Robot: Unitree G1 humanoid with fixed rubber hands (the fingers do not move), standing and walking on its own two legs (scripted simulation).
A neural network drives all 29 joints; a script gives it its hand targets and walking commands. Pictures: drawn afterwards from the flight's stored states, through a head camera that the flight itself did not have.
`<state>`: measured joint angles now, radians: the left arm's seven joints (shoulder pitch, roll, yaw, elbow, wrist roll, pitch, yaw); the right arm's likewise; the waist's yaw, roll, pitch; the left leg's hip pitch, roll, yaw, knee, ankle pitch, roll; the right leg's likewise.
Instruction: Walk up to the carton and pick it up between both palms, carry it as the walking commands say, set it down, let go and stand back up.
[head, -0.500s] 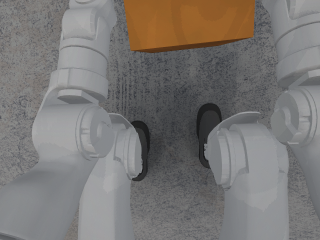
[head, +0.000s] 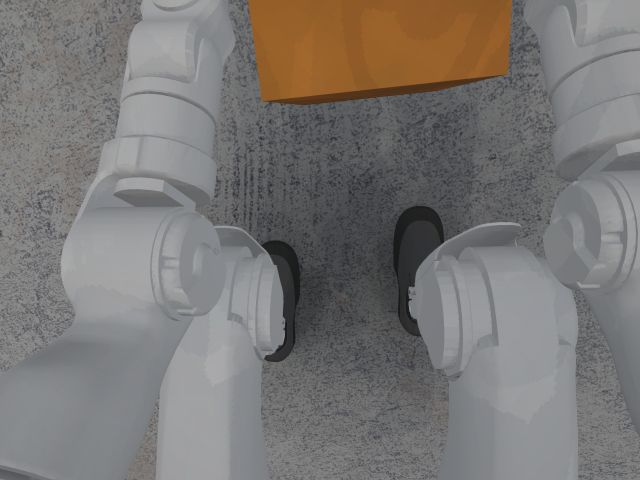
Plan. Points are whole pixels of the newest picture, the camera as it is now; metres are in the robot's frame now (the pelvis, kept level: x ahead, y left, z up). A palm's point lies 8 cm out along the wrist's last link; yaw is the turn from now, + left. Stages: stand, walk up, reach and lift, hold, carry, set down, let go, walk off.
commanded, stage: set down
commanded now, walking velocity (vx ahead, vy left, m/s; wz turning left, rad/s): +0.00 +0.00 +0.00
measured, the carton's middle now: out of the picture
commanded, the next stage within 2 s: let go in 1.62 s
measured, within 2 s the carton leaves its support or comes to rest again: neither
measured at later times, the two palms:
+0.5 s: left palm out of the picture +0.57 +0.10 -0.15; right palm out of the picture +0.57 -0.23 -0.14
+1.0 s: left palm out of the picture +0.57 +0.09 -0.01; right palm out of the picture +0.57 -0.24 +0.00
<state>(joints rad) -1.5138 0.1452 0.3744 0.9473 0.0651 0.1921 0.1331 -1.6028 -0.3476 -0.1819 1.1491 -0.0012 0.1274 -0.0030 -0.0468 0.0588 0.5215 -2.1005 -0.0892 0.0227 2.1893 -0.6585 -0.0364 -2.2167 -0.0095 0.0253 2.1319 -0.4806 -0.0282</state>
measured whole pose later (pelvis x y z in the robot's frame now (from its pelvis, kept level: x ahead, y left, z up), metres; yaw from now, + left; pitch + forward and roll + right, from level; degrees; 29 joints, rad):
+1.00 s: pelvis +0.00 +0.00 +0.11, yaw -1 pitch +27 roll +3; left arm -1.43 0.25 0.15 0.74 -0.16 0.34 0.27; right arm -1.55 -0.43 -0.18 0.90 0.15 0.32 -0.06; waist -0.05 0.04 0.52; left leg -1.70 -0.09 0.01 1.87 -0.64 -0.03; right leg -1.80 -0.01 0.03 1.83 -0.50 -0.03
